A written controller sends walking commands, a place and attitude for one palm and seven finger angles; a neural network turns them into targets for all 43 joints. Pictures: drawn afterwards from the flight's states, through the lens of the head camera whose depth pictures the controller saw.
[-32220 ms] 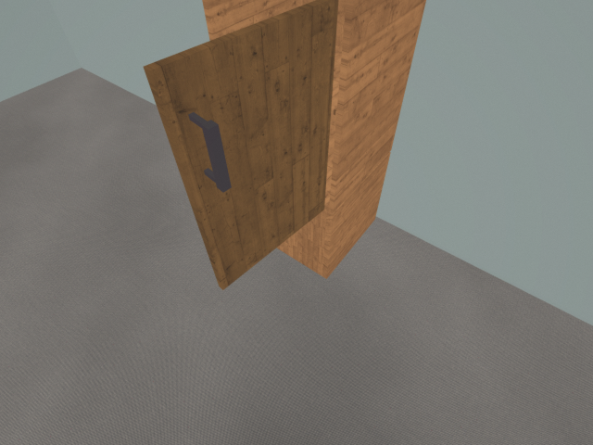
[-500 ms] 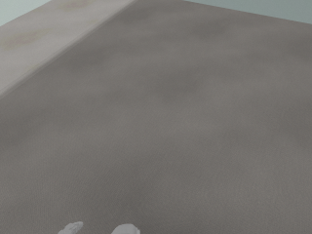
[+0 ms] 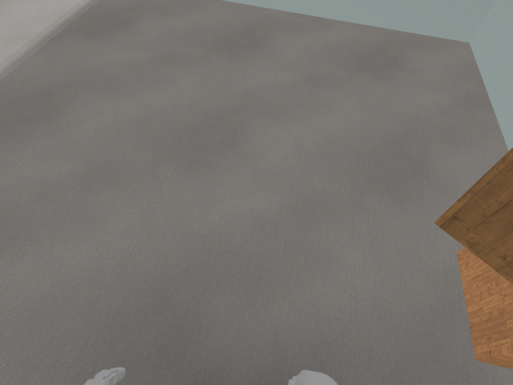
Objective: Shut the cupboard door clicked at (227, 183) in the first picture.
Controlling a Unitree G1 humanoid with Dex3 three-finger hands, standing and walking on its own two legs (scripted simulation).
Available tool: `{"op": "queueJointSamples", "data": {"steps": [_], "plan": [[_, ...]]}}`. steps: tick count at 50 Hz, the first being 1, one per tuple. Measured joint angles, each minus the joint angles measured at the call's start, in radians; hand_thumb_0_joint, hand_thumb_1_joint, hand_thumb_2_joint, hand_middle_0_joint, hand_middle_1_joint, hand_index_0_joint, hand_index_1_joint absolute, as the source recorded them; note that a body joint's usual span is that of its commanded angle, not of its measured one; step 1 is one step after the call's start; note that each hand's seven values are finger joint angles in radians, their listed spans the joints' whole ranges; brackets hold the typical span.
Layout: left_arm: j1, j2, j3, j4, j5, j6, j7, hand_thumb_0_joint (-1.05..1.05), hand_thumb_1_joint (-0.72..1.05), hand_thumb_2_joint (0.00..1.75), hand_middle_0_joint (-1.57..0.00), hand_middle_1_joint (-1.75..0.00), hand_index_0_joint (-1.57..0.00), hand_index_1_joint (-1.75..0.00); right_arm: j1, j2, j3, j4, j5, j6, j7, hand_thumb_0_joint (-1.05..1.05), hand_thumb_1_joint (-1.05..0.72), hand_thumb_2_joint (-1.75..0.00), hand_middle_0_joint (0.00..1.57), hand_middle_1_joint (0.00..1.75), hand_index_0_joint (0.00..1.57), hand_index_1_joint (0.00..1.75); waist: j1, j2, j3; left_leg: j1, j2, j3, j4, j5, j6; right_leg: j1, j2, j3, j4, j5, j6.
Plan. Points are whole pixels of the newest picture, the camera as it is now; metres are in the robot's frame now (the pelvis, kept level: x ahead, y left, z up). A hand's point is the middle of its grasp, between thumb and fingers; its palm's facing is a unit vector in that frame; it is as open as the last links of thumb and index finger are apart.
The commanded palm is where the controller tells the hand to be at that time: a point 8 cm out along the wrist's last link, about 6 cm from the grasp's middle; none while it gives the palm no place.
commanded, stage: turn to face it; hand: left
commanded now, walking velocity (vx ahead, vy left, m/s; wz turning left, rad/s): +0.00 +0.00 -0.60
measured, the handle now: out of the picture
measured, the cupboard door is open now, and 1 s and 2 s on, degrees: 53 53 53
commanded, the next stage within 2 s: take the last steps up to it in 1.28 s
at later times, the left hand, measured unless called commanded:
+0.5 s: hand (173, 365) +0.16 +0.15 -0.18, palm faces -0.26 -0.94 -0.20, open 7.4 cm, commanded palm none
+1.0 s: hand (224, 312) +0.26 +0.07 -0.16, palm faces -0.54 -0.79 -0.27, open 7.4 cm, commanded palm none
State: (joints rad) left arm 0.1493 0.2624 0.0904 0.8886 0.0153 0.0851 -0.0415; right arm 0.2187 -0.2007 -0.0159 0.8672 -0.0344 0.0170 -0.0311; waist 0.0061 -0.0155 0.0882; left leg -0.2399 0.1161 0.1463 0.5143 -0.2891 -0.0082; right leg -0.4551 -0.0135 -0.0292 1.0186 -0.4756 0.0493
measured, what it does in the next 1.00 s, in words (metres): steps on the spot, turning right: right foot, then left foot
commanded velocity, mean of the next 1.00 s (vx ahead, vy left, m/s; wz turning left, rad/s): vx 0.00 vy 0.00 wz -0.56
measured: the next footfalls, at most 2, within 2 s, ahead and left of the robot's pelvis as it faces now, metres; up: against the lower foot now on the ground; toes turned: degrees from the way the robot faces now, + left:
right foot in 0.14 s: +0.02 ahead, -0.15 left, +0.00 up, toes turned -10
left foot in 0.52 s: +0.12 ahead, +0.09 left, +0.00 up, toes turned -15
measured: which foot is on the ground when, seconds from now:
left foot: down 0.00-0.14, up 0.16-0.50, down 0.52-0.86, up 0.88-1.00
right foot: up 0.00-0.12, down 0.14-0.52, up 0.54-0.84, down 0.86-1.00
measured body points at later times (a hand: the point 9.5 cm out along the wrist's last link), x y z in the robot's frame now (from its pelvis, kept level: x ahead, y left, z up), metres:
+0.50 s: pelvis +0.04 -0.02 -0.01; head +0.09 -0.02 +0.44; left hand +0.18 +0.20 -0.16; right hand +0.06 -0.30 -0.14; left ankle +0.08 +0.10 -0.74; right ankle -0.01 -0.14 -0.74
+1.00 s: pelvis +0.05 -0.03 -0.01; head +0.08 -0.07 +0.44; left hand +0.29 +0.12 -0.14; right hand -0.06 -0.29 -0.16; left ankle +0.09 +0.09 -0.68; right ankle -0.02 -0.13 -0.74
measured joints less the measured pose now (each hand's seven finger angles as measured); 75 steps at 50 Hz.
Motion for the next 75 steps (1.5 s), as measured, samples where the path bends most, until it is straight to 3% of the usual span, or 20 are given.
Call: {"op": "queueJointSamples", "data": {"steps": [4, 7, 10, 14, 21, 25, 28, 31, 33, 40, 43, 44, 46, 50, 55, 59, 62, 65, 67, 75], "plan": [[-0.022, -0.005, -0.005, -0.009, 0.001, -0.004, -0.004, 0.01, 0.91, 0.90, -0.20, -0.29, -0.20, -0.29, 0.017, -0.016, -0.013, 0.018, 0.000, 0.007, 0.008, 0.00, -0.90, -0.90, 0.20, 0.30, 0.20, 0.30, -0.015, 0.030, 0.006, 0.007, 0.039, 0.044, 0.032, -0.028, -0.021, 0.069, -0.013, -0.028, -0.189, 0.027, -0.012], [-0.025, -0.005, -0.014, -0.022, 0.002, -0.021, -0.006, 0.01, 0.91, 0.90, -0.20, -0.29, -0.20, -0.29, 0.038, -0.036, -0.027, 0.027, 0.006, 0.017, 0.016, 0.00, -0.90, -0.90, 0.20, 0.30, 0.20, 0.30, -0.022, 0.046, -0.001, -0.013, 0.066, 0.075, 0.119, -0.081, -0.046, 0.162, -0.011, -0.047, -0.406, 0.176, -0.038], [-0.028, -0.026, -0.027, -0.017, 0.001, -0.050, 0.012, 0.00, 0.91, 0.90, -0.20, -0.29, -0.20, -0.29, 0.021, -0.071, -0.041, 0.046, 0.016, 0.050, 0.012, 0.01, -0.90, -0.90, 0.20, 0.30, 0.20, 0.30, -0.026, 0.081, 0.005, -0.116, 0.040, -0.027, 0.383, -0.237, -0.057, 0.150, 0.011, -0.030, -0.383, 0.130, -0.065], [-0.006, -0.045, -0.037, -0.012, 0.000, -0.048, 0.032, 0.00, 0.91, 0.90, -0.20, -0.29, -0.20, -0.29, -0.014, -0.081, -0.044, 0.048, 0.018, 0.059, 0.009, 0.01, -0.91, -0.90, 0.20, 0.30, 0.20, 0.30, -0.027, 0.068, 0.006, -0.229, -0.020, -0.092, 0.584, -0.187, -0.071, 0.171, 0.022, 0.017, -0.448, 0.165, -0.068], [0.026, -0.047, -0.042, 0.005, 0.006, -0.041, 0.029, 0.00, 0.91, 0.90, -0.21, -0.29, -0.20, -0.29, -0.050, -0.055, -0.035, 0.010, 0.023, 0.042, 0.016, 0.01, -0.91, -0.90, 0.20, 0.30, 0.19, 0.30, -0.012, 0.016, -0.008, -0.223, -0.056, -0.111, 0.380, -0.128, -0.077, 0.189, 0.036, 0.093, -0.510, 0.197, -0.062], [0.041, -0.037, -0.033, 0.014, 0.002, -0.030, 0.028, 0.00, 0.90, 0.90, -0.21, -0.30, -0.20, -0.29, -0.057, -0.041, -0.024, -0.009, 0.028, 0.019, 0.013, 0.01, -0.91, -0.90, 0.20, 0.30, 0.19, 0.30, -0.001, -0.006, -0.022, -0.121, -0.076, -0.112, 0.113, -0.021, -0.065, 0.164, 0.054, 0.139, -0.461, 0.169, -0.040], [0.038, -0.015, -0.022, 0.018, -0.004, -0.015, 0.026, 0.00, 0.91, 0.90, -0.21, -0.30, -0.20, -0.29, -0.054, -0.022, -0.008, -0.016, 0.014, -0.001, 0.009, 0.00, -0.90, -0.90, 0.20, 0.30, 0.20, 0.30, 0.005, -0.032, -0.022, -0.104, -0.068, -0.078, 0.100, -0.007, 0.012, 0.084, 0.061, 0.129, -0.246, 0.008, -0.033], [0.029, 0.001, -0.010, 0.022, 0.000, -0.007, 0.015, 0.01, 0.91, 0.90, -0.20, -0.29, -0.20, -0.29, -0.039, -0.006, 0.004, -0.020, 0.004, -0.003, 0.005, 0.00, -0.90, -0.90, 0.20, 0.30, 0.20, 0.30, 0.006, -0.031, -0.014, -0.068, -0.042, -0.045, 0.075, -0.023, 0.018, 0.003, 0.049, 0.062, 0.019, -0.041, -0.016], [0.021, 0.005, -0.005, 0.016, -0.001, -0.004, 0.008, 0.01, 0.91, 0.90, -0.20, -0.29, -0.20, -0.29, -0.029, -0.001, 0.005, -0.017, 0.001, -0.002, 0.003, 0.00, -0.90, -0.90, 0.20, 0.30, 0.20, 0.30, 0.007, -0.019, -0.006, -0.041, -0.023, -0.027, 0.042, -0.012, 0.013, -0.012, 0.030, 0.025, 0.063, -0.030, -0.006], [-0.015, -0.001, -0.008, -0.003, 0.001, -0.006, -0.003, 0.01, 0.91, 0.90, -0.20, -0.29, -0.20, -0.29, 0.002, -0.019, -0.013, 0.013, 0.001, 0.007, 0.011, 0.00, -0.90, -0.90, 0.20, 0.30, 0.20, 0.30, -0.012, 0.034, 0.010, 0.004, 0.042, 0.051, 0.043, -0.034, -0.011, 0.071, -0.006, -0.036, -0.201, 0.027, -0.015], [-0.021, -0.002, -0.017, -0.016, 0.002, -0.023, -0.004, 0.01, 0.91, 0.90, -0.20, -0.29, -0.20, -0.29, 0.028, -0.040, -0.026, 0.026, 0.008, 0.016, 0.017, 0.00, -0.90, -0.90, 0.20, 0.30, 0.20, 0.30, -0.020, 0.048, -0.002, -0.011, 0.062, 0.079, 0.123, -0.085, -0.033, 0.163, -0.008, -0.049, -0.416, 0.187, -0.041], [-0.021, -0.004, -0.019, -0.016, 0.005, -0.037, 0.000, 0.00, 0.91, 0.90, -0.20, -0.29, -0.20, -0.29, 0.032, -0.049, -0.031, 0.033, 0.012, 0.023, 0.018, 0.00, -0.90, -0.90, 0.20, 0.30, 0.20, 0.30, -0.019, 0.053, -0.007, -0.034, 0.064, 0.069, 0.186, -0.129, -0.041, 0.168, -0.005, -0.043, -0.432, 0.184, -0.051], [-0.024, -0.023, -0.030, -0.011, 0.002, -0.054, 0.014, 0.00, 0.91, 0.90, -0.20, -0.29, -0.20, -0.29, 0.020, -0.074, -0.040, 0.049, 0.018, 0.047, 0.012, 0.01, -0.90, -0.90, 0.20, 0.30, 0.20, 0.30, -0.024, 0.081, -0.002, -0.106, 0.034, -0.018, 0.366, -0.237, -0.052, 0.154, 0.009, -0.033, -0.396, 0.149, -0.059], [-0.007, -0.044, -0.040, -0.002, 0.002, -0.052, 0.035, 0.00, 0.91, 0.90, -0.20, -0.29, -0.20, -0.29, -0.005, -0.083, -0.043, 0.060, 0.020, 0.059, 0.008, 0.01, -0.91, -0.90, 0.20, 0.30, 0.20, 0.30, -0.027, 0.071, -0.006, -0.217, -0.025, -0.087, 0.569, -0.201, -0.065, 0.174, 0.013, 0.006, -0.452, 0.173, -0.057], [0.014, -0.047, -0.047, 0.019, 0.007, -0.044, 0.035, 0.00, 0.91, 0.90, -0.21, -0.29, -0.20, -0.29, -0.015, -0.058, -0.034, 0.041, 0.021, 0.045, 0.015, 0.01, -0.91, -0.90, 0.20, 0.30, 0.19, 0.30, -0.023, 0.030, -0.024, -0.214, -0.049, -0.095, 0.414, -0.145, -0.067, 0.190, 0.014, 0.050, -0.502, 0.200, -0.050], [0.029, -0.045, -0.043, 0.034, 0.003, -0.036, 0.034, 0.00, 0.91, 0.90, -0.21, -0.30, -0.20, -0.29, -0.009, -0.037, -0.021, 0.032, 0.023, 0.021, 0.013, 0.01, -0.91, -0.90, 0.20, 0.30, 0.19, 0.30, -0.016, 0.005, -0.037, -0.113, -0.066, -0.093, 0.133, -0.021, -0.057, 0.178, 0.024, 0.082, -0.467, 0.178, -0.029], [0.032, -0.035, -0.034, 0.046, -0.004, -0.020, 0.034, 0.00, 0.91, 0.90, -0.21, -0.29, -0.20, -0.29, 0.000, -0.014, -0.008, 0.037, 0.011, 0.002, 0.009, 0.00, -0.91, -0.90, 0.20, 0.30, 0.20, 0.30, -0.015, -0.020, -0.043, -0.095, -0.067, -0.070, 0.110, -0.009, 0.019, 0.119, 0.029, 0.093, -0.303, 0.037, -0.031], [0.027, -0.028, -0.024, 0.059, -0.001, -0.009, 0.028, 0.00, 0.91, 0.90, -0.20, -0.29, -0.20, -0.29, 0.016, 0.008, 0.005, 0.043, 0.001, -0.003, 0.002, 0.00, -0.90, -0.90, 0.20, 0.30, 0.20, 0.30, -0.017, -0.022, -0.041, -0.065, -0.055, -0.051, 0.074, -0.013, 0.031, 0.047, 0.034, 0.067, -0.065, -0.017, -0.029], [0.023, -0.029, -0.020, 0.061, -0.001, -0.010, 0.023, 0.01, 0.91, 0.90, -0.20, -0.29, -0.20, -0.29, 0.025, 0.017, 0.008, 0.054, -0.001, -0.003, -0.001, 0.00, -0.90, -0.90, 0.20, 0.30, 0.20, 0.30, -0.014, -0.015, -0.037, -0.041, -0.047, -0.043, 0.032, 0.007, 0.028, 0.035, 0.024, 0.044, -0.021, -0.007, -0.024], [0.025, -0.051, -0.026, 0.072, 0.001, -0.018, 0.013, 0.00, 0.91, 0.90, -0.20, -0.29, -0.20, -0.29, 0.052, 0.015, -0.011, 0.109, -0.002, 0.007, 0.007, 0.00, -0.90, -0.90, 0.20, 0.30, 0.20, 0.30, -0.029, 0.041, -0.043, -0.012, -0.005, -0.003, 0.011, 0.003, 0.006, 0.160, 0.011, -0.024, -0.313, 0.037, -0.038]]}}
